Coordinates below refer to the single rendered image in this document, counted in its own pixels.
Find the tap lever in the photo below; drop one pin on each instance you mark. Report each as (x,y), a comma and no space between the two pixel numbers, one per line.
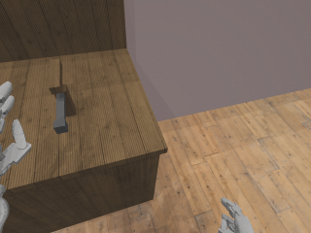
(60,124)

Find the counter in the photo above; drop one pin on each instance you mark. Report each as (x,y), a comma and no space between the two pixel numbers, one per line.
(108,159)

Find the robot left forearm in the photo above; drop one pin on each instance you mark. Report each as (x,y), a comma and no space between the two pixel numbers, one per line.
(4,207)

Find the robot right hand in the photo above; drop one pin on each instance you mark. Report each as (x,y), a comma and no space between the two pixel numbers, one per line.
(240,224)

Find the robot left hand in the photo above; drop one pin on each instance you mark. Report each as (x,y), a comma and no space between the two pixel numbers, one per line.
(15,152)

